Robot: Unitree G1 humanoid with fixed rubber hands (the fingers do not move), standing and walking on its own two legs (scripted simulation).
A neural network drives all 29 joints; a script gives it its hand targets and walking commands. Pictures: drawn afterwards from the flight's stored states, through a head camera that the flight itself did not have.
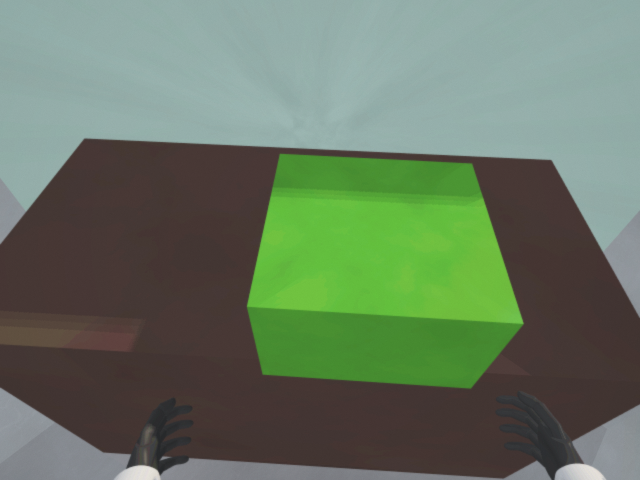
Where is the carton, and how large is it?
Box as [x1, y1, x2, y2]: [247, 154, 523, 388]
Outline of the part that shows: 280,154 247,304 262,373 275,375 470,388 523,323 471,163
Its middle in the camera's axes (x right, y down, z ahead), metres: +0.08 +0.04 +0.59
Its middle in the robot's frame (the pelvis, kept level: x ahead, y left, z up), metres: +0.41 -0.05 +0.00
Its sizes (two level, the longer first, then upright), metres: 0.304 0.283 0.188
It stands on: a pedestal, 0.69 m high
